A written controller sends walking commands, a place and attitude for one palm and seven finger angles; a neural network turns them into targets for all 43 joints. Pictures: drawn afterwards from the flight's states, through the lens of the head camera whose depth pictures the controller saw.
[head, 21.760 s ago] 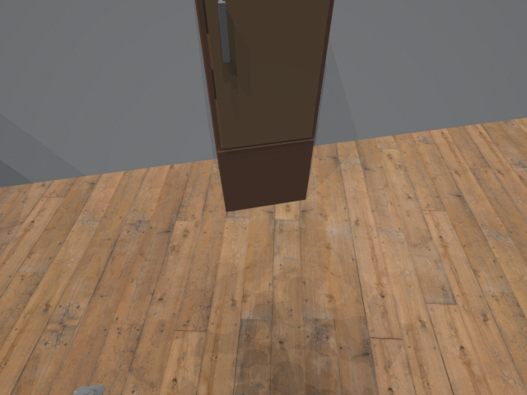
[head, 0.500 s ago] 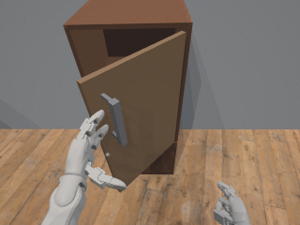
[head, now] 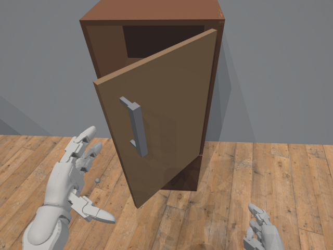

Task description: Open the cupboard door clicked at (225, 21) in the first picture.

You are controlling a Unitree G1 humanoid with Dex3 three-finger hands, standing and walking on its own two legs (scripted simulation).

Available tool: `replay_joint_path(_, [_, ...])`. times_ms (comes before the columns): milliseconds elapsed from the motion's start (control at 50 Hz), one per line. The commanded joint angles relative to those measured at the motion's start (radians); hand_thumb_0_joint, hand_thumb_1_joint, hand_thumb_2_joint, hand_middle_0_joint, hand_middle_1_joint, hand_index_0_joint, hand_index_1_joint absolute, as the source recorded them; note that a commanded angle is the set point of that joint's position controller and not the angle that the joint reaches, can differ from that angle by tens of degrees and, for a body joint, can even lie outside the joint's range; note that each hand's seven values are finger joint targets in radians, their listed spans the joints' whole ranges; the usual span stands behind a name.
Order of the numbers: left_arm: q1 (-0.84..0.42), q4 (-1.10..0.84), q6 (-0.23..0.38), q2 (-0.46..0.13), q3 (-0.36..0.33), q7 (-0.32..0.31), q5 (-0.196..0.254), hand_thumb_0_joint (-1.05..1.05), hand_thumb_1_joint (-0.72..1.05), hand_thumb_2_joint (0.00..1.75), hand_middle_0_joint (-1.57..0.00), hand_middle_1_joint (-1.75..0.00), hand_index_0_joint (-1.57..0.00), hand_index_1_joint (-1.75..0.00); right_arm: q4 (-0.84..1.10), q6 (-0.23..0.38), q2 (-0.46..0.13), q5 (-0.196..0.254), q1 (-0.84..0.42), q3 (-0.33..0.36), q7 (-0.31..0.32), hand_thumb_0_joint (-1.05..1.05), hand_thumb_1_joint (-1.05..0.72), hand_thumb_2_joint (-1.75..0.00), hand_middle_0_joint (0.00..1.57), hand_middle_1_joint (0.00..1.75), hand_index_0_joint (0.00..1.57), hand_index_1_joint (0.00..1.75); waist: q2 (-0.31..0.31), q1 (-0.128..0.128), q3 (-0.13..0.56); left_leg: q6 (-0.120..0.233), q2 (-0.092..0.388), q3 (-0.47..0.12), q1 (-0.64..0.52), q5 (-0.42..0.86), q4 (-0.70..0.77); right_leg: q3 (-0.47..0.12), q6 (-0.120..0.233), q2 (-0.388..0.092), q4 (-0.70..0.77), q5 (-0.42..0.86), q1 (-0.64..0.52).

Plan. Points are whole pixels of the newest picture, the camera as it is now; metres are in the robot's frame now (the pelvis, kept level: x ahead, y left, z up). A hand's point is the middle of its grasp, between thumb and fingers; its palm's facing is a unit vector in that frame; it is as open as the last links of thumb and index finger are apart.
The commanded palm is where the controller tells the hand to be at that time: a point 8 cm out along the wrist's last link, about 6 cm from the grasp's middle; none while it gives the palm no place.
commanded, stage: draw the hand back to the body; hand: left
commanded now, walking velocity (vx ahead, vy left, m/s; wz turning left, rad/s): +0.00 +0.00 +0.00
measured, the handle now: (133, 128) +0.36 +0.13 +0.13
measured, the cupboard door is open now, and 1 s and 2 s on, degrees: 47 47 47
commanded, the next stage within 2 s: step back with the hand held close in 1.50 s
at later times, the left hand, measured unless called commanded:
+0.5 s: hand (68, 176) +0.21 +0.21 +0.14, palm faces +0.17 -0.96 -0.20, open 15.9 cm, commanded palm +0.17 +0.26 +0.15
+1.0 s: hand (44, 160) +0.22 +0.26 +0.17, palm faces +0.39 -0.83 -0.41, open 10.6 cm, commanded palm +0.17 +0.30 +0.18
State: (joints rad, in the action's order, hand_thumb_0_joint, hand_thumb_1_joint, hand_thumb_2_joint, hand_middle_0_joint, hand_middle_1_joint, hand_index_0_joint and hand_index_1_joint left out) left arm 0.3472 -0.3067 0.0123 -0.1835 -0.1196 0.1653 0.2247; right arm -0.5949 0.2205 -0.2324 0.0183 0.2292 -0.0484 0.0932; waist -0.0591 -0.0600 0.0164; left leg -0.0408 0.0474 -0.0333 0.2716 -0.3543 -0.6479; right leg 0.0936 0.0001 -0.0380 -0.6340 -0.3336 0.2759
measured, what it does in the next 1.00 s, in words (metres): stands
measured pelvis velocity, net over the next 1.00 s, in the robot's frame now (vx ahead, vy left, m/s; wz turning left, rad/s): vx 0.02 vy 0.02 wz -0.05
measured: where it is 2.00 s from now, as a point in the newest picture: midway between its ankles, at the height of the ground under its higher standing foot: outside the picture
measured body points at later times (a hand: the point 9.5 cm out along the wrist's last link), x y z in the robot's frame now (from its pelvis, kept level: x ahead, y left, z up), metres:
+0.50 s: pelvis +0.00 +0.02 +0.01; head -0.02 +0.00 +0.46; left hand +0.19 +0.27 +0.16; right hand +0.20 -0.18 -0.05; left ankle +0.00 +0.15 -0.72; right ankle +0.00 -0.12 -0.72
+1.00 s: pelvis +0.02 +0.02 +0.02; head +0.01 +0.00 +0.47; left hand +0.20 +0.31 +0.19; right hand +0.19 -0.20 -0.07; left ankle +0.00 +0.15 -0.72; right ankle +0.00 -0.12 -0.72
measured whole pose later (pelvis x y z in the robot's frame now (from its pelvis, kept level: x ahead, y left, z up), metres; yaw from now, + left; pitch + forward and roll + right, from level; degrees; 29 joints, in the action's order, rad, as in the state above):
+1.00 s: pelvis +0.02 +0.02 +0.02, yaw -3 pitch -5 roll -1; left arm 0.44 -0.38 0.11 -0.32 -0.29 -0.11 0.02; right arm -0.66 0.14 -0.21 -0.03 0.19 -0.03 0.09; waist -0.06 -0.07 -0.05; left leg -0.01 0.04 0.03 0.05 -0.27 -0.40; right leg 0.04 -0.03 -0.04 -0.37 -0.22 0.07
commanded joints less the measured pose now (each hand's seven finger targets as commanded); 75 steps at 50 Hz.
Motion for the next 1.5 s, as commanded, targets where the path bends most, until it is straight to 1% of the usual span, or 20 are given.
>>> replay_joint_path(0, [-0.158,-0.247,0.061,-0.125,-0.09,-0.021,0.015,0.0,-0.5,0.3,-0.15,-0.3,-0.15,-0.3,0.181,0.082,-0.073,0.002,-0.138,0.025,0.002,0.0,-0.9,-0.9,0.2,0.3,0.2,0.3,0.032,-0.009,0.119,0.05,-0.066,0.024,-0.003,0.165,0.11,-0.033,0.006,0.028,0.125,0.158,-0.054])
replay_joint_path(40, [-0.132,-0.217,0.045,-0.137,-0.123,-0.02,0.031,0.0,-0.5,0.3,-0.15,-0.3,-0.15,-0.3,0.171,0.081,-0.074,0.005,-0.142,0.024,0.002,0.0,-0.9,-0.9,0.2,0.3,0.2,0.3,0.06,-0.01,0.106,0.049,-0.061,0.025,0.005,0.172,0.114,-0.035,0.003,0.028,0.134,0.167,-0.066])
replay_joint_path(300, [-0.149,-0.318,-0.023,-0.159,-0.147,0.009,0.046,0.0,-0.5,0.3,-0.15,-0.3,-0.15,-0.3,0.176,0.091,-0.086,0.012,-0.149,0.017,0.0,0.0,-0.9,-0.9,0.2,0.3,0.2,0.3,0.011,-0.009,0.089,0.043,-0.058,0.013,-0.031,0.164,0.149,-0.004,0.008,0.045,0.139,0.155,-0.057])
replay_joint_path(340, [-0.129,-0.294,-0.033,-0.161,-0.158,0.011,0.05,0.0,-0.43,0.33,-0.15,-0.3,-0.15,-0.3,0.169,0.089,-0.085,0.013,-0.151,0.016,0.002,0.0,-0.9,-0.9,0.2,0.3,0.2,0.3,0.042,-0.007,0.078,0.045,-0.055,0.011,-0.026,0.163,0.152,-0.004,0.006,0.044,0.148,0.15,-0.063])
replay_joint_path(400, [-0.133,-0.334,-0.041,-0.174,-0.172,0.023,0.053,0.0,-0.32,0.37,-0.16,-0.3,-0.16,-0.3,0.169,0.088,-0.086,0.013,-0.151,0.015,0.002,0.0,-0.9,-0.9,0.2,0.3,0.2,0.3,-0.009,-0.012,0.101,0.043,-0.059,0.015,-0.049,0.208,0.15,0.0,0.01,0.045,0.139,0.211,-0.079])
replay_joint_path(420, [-0.129,-0.4,0.03,-0.322,-0.2,-0.112,-0.1,0.0,-0.29,0.39,-0.16,-0.3,-0.16,-0.3,0.157,0.087,-0.077,-0.015,-0.142,0.022,0.012,0.0,-0.9,-0.9,0.2,0.3,0.2,0.3,-0.001,-0.02,0.066,0.049,-0.055,0.036,-0.042,0.187,0.185,-0.038,0.015,0.037,0.211,0.179,-0.113])
replay_joint_path(440, [-0.052,-0.362,0.05,-0.229,-0.16,-0.166,-0.114,0.0,-0.26,0.4,-0.16,-0.3,-0.16,-0.3,0.154,0.085,-0.063,-0.027,-0.146,0.015,0.014,0.0,-0.9,-0.9,0.2,0.3,0.2,0.3,0.037,-0.008,0.011,0.047,-0.053,0.035,-0.035,0.185,0.194,-0.032,0.015,0.033,0.226,0.17,-0.103])
replay_joint_path(460, [-0.007,-0.326,0.061,-0.197,-0.129,-0.197,-0.136,0.0,-0.22,0.42,-0.16,-0.3,-0.16,-0.3,0.142,0.072,-0.064,-0.029,-0.141,0.014,0.01,0.0,-0.9,-0.9,0.2,0.3,0.2,0.3,0.048,-0.005,-0.009,0.049,-0.045,0.037,-0.045,0.197,0.205,-0.03,0.014,0.031,0.23,0.177,-0.106])
replay_joint_path(500, [-0.018,-0.342,0.088,-0.215,-0.14,-0.236,-0.164,0.0,-0.15,0.45,-0.16,-0.3,-0.16,-0.3,0.134,0.052,-0.069,-0.035,-0.143,0.021,0.004,0.0,-0.9,-0.9,0.2,0.3,0.2,0.3,0.01,-0.004,0.015,0.047,-0.04,0.044,-0.081,0.215,0.23,-0.031,0.013,0.029,0.241,0.189,-0.139])
replay_joint_path(540, [-0.014,-0.312,0.102,-0.224,-0.149,-0.259,-0.178,0.0,-0.08,0.48,-0.16,-0.3,-0.16,-0.3,0.127,0.035,-0.071,-0.037,-0.15,0.026,0.003,0.0,-0.9,-0.9,0.2,0.3,0.2,0.3,0.03,-0.001,-0.004,0.05,-0.033,0.047,-0.098,0.209,0.25,-0.037,0.01,0.028,0.268,0.175,-0.15])
replay_joint_path(620, [-0.046,-0.293,0.132,-0.242,-0.169,-0.287,-0.201,0.0,0.06,0.54,-0.17,-0.3,-0.17,-0.3,0.114,0.015,-0.073,-0.041,-0.163,0.034,0.008,0.0,-0.9,-0.9,0.2,0.3,0.2,0.3,-0.003,0.0,-0.01,0.051,-0.033,0.052,-0.136,0.202,0.284,-0.04,0.012,0.029,0.302,0.15,-0.171])
replay_joint_path(680, [-0.013,-0.295,0.146,-0.256,-0.197,-0.298,-0.206,0.0,0.17,0.58,-0.17,-0.3,-0.17,-0.3,0.109,0.006,-0.071,-0.044,-0.165,0.042,0.007,0.0,-0.9,-0.9,0.2,0.3,0.2,0.3,0.0,-0.01,0.036,0.052,-0.032,0.055,-0.169,0.262,0.294,-0.039,0.012,0.029,0.297,0.209,-0.214])
replay_joint_path(840, [0.017,-0.28,0.156,-0.281,-0.253,-0.3,-0.204,0.0,0.44,0.7,-0.18,-0.3,-0.18,-0.3,0.101,-0.018,-0.076,-0.043,-0.172,0.055,0.001,0.0,-0.9,-0.9,0.2,0.3,0.2,0.3,0.019,-0.015,0.017,0.049,-0.028,0.063,-0.181,0.353,0.305,-0.038,0.009,0.033,0.302,0.305,-0.247])
replay_joint_path(900, [0.016,-0.297,0.162,-0.296,-0.279,-0.3,-0.205,0.0,0.55,0.75,-0.19,-0.3,-0.19,-0.3,0.097,-0.024,-0.076,-0.042,-0.17,0.062,-0.003,0.0,-0.9,-0.9,0.2,0.3,0.2,0.3,-0.015,-0.017,0.037,0.045,-0.026,0.069,-0.196,0.388,0.302,-0.04,0.01,0.035,0.298,0.329,-0.253])
replay_joint_path(940, [0.019,-0.282,0.161,-0.291,-0.283,-0.298,-0.201,0.0,0.62,0.78,-0.19,-0.3,-0.19,-0.3,0.099,-0.029,-0.078,-0.04,-0.172,0.062,-0.005,0.0,-0.9,-0.9,0.2,0.3,0.2,0.3,0.011,-0.015,0.013,0.044,-0.024,0.066,-0.186,0.385,0.308,-0.036,0.008,0.037,0.302,0.325,-0.249])
replay_joint_path(1100, [0.003,-0.265,0.16,-0.333,-0.352,-0.3,-0.192,0.0,0.9,0.9,-0.2,-0.3,-0.2,-0.3,0.092,-0.045,-0.079,-0.04,-0.166,0.072,-0.004,0.0,-0.9,-0.9,0.2,0.3,0.2,0.3,0.015,-0.019,0.041,0.048,-0.025,0.08,-0.214,0.434,0.298,-0.041,0.006,0.039,0.307,0.382,-0.257])
replay_joint_path(1140, [-0.005,-0.263,0.156,-0.301,-0.315,-0.293,-0.192,0.0,0.9,0.9,-0.2,-0.3,-0.2,-0.3,0.093,-0.047,-0.08,-0.037,-0.169,0.072,-0.007,0.0,-0.9,-0.9,0.2,0.3,0.2,0.3,-0.004,-0.009,0.017,0.047,-0.024,0.08,-0.211,0.423,0.302,-0.042,0.005,0.038,0.313,0.369,-0.244])
replay_joint_path(1220, [-0.007,-0.253,0.153,-0.307,-0.316,-0.293,-0.193,0.0,0.9,0.9,-0.2,-0.3,-0.2,-0.3,0.092,-0.048,-0.083,-0.039,-0.172,0.075,-0.006,0.0,-0.9,-0.9,0.2,0.3,0.2,0.3,0.027,-0.011,0.022,0.051,-0.026,0.081,-0.218,0.413,0.303,-0.042,0.003,0.041,0.322,0.364,-0.244])
replay_joint_path(1340, [-0.012,-0.277,0.155,-0.324,-0.332,-0.299,-0.196,0.0,0.9,0.9,-0.2,-0.3,-0.2,-0.3,0.092,-0.045,-0.077,-0.042,-0.175,0.071,-0.005,0.0,-0.9,-0.9,0.2,0.3,0.2,0.3,-0.019,-0.016,0.028,0.046,-0.03,0.078,-0.21,0.409,0.308,-0.042,0.006,0.039,0.319,0.361,-0.256])
replay_joint_path(1480, [-0.011,-0.256,0.156,-0.32,-0.334,-0.295,-0.19,0.0,0.9,0.9,-0.2,-0.3,-0.2,-0.3,0.091,-0.048,-0.078,-0.04,-0.178,0.073,-0.004,0.0,-0.9,-0.9,0.2,0.3,0.2,0.3,0.008,-0.015,0.02,0.05,-0.029,0.08,-0.208,0.37,0.311,-0.045,0.003,0.041,0.333,0.329,-0.244])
